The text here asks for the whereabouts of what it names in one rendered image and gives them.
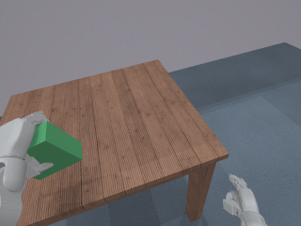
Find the right robot hand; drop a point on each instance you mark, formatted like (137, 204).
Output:
(236, 203)

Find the table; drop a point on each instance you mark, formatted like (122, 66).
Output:
(137, 129)

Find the left robot hand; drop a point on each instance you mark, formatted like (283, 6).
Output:
(15, 139)

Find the right robot forearm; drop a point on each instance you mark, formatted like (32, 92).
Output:
(251, 218)

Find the sponge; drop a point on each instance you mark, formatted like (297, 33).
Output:
(52, 145)

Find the left robot forearm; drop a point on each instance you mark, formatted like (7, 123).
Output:
(12, 187)

